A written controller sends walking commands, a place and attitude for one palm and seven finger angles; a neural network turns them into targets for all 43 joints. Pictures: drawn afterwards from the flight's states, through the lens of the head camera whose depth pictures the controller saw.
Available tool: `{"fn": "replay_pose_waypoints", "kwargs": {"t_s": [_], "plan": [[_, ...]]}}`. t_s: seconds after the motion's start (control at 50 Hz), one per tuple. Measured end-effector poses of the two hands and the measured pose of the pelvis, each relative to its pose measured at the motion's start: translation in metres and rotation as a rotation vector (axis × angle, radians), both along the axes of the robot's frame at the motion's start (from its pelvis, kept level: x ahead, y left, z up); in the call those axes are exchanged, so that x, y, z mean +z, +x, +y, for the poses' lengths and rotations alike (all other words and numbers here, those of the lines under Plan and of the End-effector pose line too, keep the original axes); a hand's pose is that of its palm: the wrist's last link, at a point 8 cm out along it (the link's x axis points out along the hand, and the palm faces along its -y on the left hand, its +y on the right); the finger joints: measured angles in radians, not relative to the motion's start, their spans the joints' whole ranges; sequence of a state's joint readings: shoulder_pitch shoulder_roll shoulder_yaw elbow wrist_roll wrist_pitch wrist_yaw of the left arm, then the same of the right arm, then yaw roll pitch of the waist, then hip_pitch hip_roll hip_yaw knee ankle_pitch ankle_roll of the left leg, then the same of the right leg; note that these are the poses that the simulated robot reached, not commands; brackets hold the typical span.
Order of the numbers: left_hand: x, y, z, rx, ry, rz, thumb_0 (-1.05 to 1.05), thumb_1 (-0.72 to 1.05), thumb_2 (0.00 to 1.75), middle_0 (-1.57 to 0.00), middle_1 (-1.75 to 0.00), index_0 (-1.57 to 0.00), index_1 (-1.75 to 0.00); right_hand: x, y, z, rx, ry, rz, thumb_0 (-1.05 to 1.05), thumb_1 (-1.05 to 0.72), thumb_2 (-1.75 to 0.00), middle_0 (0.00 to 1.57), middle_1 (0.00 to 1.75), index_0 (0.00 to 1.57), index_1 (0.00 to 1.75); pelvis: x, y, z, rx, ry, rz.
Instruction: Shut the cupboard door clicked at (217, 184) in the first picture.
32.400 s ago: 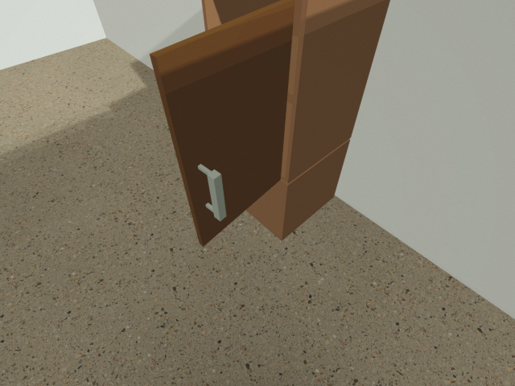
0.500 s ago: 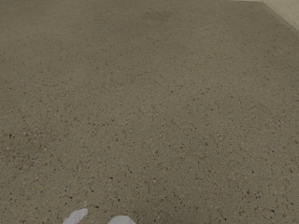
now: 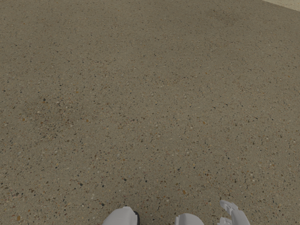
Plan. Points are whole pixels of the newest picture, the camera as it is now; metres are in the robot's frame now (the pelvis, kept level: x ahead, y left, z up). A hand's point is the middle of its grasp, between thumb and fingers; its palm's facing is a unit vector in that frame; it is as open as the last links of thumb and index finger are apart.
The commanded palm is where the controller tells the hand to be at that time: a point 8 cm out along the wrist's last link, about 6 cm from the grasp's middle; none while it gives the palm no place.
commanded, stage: turn to face it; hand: left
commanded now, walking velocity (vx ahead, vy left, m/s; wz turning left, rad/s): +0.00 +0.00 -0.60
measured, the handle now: out of the picture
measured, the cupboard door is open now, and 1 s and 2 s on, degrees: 66 66 66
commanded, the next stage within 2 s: none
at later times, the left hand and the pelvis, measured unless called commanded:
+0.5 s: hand (103, 221) +0.13 +0.14 -0.15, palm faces -0.19 -0.96 -0.21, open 7.3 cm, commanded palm none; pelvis +0.06 -0.03 +0.02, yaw -15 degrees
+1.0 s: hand (127, 163) +0.30 +0.10 -0.13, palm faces -0.51 -0.82 -0.27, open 7.3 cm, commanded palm none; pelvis +0.07 -0.02 +0.01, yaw -33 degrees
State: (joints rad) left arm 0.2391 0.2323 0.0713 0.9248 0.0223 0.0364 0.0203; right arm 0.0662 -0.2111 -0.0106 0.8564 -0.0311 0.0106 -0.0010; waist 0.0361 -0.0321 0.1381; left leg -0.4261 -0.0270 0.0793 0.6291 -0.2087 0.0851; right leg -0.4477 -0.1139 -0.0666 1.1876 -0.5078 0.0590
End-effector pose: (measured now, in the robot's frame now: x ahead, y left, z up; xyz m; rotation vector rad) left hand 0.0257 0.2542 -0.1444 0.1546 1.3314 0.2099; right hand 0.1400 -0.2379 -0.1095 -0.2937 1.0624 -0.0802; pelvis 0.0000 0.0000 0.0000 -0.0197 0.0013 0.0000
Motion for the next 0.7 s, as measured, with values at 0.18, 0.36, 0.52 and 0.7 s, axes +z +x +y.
{"fn": "replay_pose_waypoints", "kwargs": {"t_s": [0.18, 0.36, 0.52, 0.7], "plan": [[0.029, 0.077, -0.016, -0.103, -0.001, -0.11, 0.01, 0.91, 0.9, -0.2, -0.3, -0.2, -0.3, 0.0, -0.027, 0.005, -0.132, 0.07, 0.058, 0.0, -0.91, -0.9, 0.2, 0.3, 0.21, 0.3, 0.017, 0.028, -0.007, -0.069, -0.001, -0.001], [0.023, 0.098, -0.058, -0.216, -0.01, -0.049, 0.01, 0.91, 0.9, -0.2, -0.3, -0.2, -0.3, -0.022, -0.071, -0.044, -0.322, 0.072, 0.15, 0.0, -0.91, -0.9, 0.2, 0.3, 0.21, 0.3, 0.007, 0.044, -0.03, -0.19, 0.023, 0.014], [0.022, 0.115, -0.061, -0.266, -0.026, 0.014, 0.01, 0.91, 0.9, -0.2, -0.3, -0.21, -0.3, -0.002, -0.086, -0.059, -0.413, 0.008, 0.197, 0.0, -0.91, -0.9, 0.19, 0.3, 0.2, 0.3, 0.017, 0.06, -0.028, -0.266, 0.03, 0.024], [0.004, 0.18, -0.033, -0.371, -0.026, -0.002, 0.01, 0.91, 0.9, -0.2, -0.3, -0.21, -0.3, 0.009, -0.068, -0.033, -0.473, -0.033, 0.079, 0.0, -0.91, -0.9, 0.19, 0.3, 0.2, 0.3, 0.009, 0.079, -0.005, -0.389, 0.009, 0.004]]}}
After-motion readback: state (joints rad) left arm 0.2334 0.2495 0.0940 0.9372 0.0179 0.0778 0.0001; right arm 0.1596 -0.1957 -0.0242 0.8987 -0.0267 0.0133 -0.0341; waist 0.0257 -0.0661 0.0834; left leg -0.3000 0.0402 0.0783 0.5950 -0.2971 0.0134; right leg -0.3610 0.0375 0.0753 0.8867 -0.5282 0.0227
